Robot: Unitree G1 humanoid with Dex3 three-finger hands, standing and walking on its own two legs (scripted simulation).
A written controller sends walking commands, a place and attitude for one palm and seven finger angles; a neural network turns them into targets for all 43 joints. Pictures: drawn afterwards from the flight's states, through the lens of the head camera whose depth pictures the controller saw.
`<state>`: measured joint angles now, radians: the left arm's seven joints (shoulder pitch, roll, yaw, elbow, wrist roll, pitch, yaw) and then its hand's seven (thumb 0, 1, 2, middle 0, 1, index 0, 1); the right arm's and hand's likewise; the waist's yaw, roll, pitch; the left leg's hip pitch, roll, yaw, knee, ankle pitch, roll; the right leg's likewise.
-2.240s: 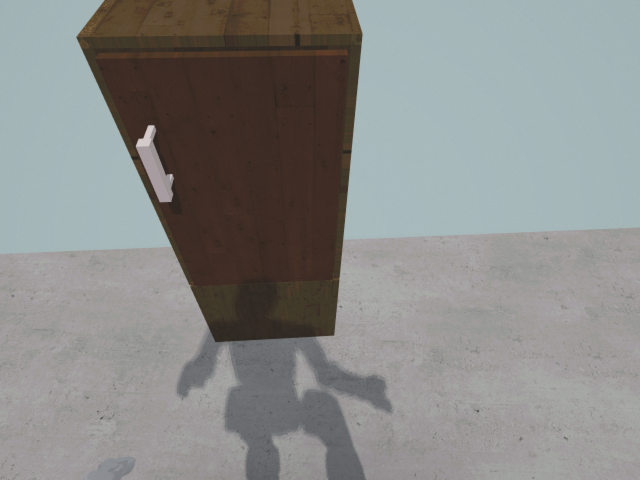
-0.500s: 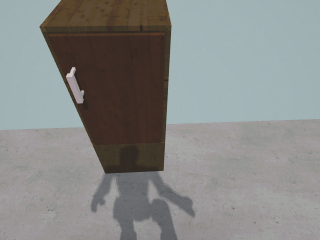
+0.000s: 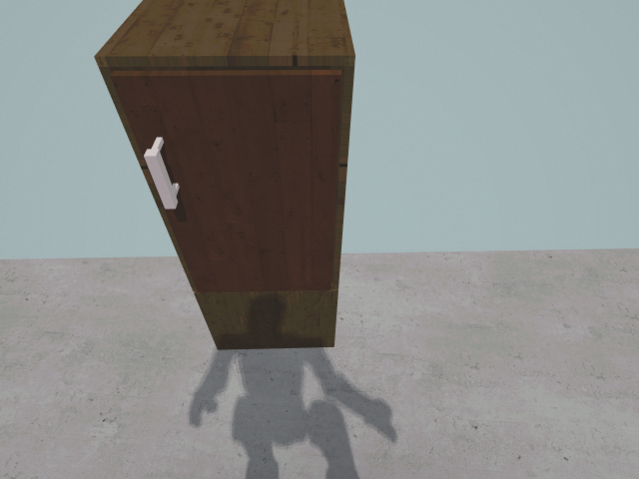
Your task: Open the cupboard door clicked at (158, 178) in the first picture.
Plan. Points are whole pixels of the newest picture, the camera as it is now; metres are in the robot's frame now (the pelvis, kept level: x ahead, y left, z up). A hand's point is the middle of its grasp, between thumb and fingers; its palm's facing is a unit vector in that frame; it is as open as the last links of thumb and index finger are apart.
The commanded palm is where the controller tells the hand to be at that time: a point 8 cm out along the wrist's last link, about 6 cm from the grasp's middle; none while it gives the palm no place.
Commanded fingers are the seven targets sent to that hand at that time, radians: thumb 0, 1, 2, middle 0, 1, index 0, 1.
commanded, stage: shuffle to correct the standing spot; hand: left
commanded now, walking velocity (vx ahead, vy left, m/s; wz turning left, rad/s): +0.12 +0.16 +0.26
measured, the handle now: (164, 173) +0.60 +0.32 +0.03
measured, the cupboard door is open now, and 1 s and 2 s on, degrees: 0 0 0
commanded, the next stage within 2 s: come to a stop and stand still in 0.28 s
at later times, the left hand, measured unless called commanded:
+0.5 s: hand out of the picture +0.08 +0.30 -0.18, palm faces +0.06 -0.97 -0.22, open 7.3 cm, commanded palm none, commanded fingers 0.00 0.90 0.90 -0.20 -0.30 -0.20 -0.30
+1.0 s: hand out of the picture +0.12 +0.27 -0.18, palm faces +0.07 -0.97 -0.25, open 7.3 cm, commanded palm none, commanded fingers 0.00 0.90 0.90 -0.20 -0.30 -0.20 -0.30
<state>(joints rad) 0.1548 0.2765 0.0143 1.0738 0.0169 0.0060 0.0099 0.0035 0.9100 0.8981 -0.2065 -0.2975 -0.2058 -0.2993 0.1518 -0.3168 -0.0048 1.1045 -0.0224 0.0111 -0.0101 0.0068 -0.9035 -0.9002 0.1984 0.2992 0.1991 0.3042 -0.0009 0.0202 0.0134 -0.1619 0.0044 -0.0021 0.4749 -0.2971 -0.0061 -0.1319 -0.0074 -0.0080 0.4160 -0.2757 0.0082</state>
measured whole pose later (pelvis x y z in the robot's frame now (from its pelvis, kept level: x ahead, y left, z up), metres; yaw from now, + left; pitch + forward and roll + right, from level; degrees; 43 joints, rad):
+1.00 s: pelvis +0.08 +0.09 -0.01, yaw +3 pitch -1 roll +1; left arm 0.20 0.15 0.02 1.02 0.02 0.01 0.05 0.00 0.92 0.90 -0.21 -0.30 -0.20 -0.30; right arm 0.22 -0.18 -0.04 1.05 -0.01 0.01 -0.04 0.01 -0.91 -0.90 0.20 0.30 0.20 0.30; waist -0.01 0.02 0.08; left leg -0.20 -0.01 0.09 0.61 -0.36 0.03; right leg -0.31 0.01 -0.09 0.60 -0.26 -0.06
